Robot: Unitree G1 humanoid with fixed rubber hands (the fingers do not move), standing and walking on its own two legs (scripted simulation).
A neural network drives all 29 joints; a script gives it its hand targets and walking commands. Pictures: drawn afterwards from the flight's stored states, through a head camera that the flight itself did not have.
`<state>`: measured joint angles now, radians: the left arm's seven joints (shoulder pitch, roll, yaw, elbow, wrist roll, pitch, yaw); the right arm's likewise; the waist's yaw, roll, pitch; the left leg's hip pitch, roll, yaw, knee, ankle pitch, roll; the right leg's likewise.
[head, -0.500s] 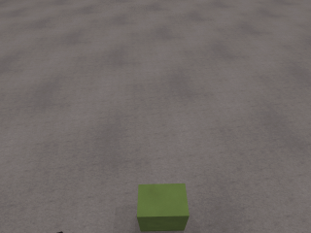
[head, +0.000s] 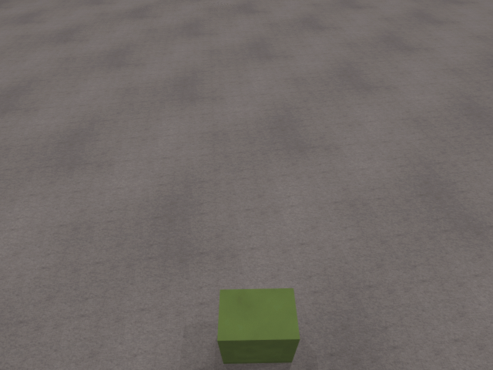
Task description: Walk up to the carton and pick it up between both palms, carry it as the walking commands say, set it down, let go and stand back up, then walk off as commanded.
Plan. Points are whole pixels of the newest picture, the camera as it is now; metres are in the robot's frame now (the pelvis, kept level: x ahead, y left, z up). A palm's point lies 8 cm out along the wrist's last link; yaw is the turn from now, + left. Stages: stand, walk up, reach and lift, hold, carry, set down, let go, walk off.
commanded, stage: stand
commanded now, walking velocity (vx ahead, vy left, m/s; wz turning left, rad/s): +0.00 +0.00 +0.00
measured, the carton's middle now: (257, 327) +0.42 +0.00 -0.65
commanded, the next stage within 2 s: walk off in 0.14 s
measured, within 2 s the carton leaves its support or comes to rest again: rests again in 1.36 s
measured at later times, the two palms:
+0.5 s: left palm out of the picture +0.11 +0.28 -0.12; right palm out of the picture +0.04 -0.31 -0.12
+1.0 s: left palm (255, 267) +0.37 +0.01 -0.12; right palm out of the picture +0.17 -0.47 -0.14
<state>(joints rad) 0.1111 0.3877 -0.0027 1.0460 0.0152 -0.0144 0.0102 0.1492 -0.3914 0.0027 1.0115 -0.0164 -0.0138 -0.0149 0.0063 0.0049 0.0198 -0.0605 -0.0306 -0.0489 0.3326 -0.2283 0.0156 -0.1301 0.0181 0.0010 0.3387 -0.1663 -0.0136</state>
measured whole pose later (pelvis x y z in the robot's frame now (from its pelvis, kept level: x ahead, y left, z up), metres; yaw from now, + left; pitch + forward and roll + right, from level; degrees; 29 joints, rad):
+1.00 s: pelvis +0.20 -0.20 +0.00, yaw -22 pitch +1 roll +3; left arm 0.21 0.24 0.01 0.90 0.02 -0.06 -0.02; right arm 0.16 -0.28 -0.03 0.93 -0.03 -0.02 0.00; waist -0.02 -0.01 0.10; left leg -0.54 0.15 0.06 1.17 -0.32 -0.07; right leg -0.27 -0.01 -0.07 0.45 -0.20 -0.08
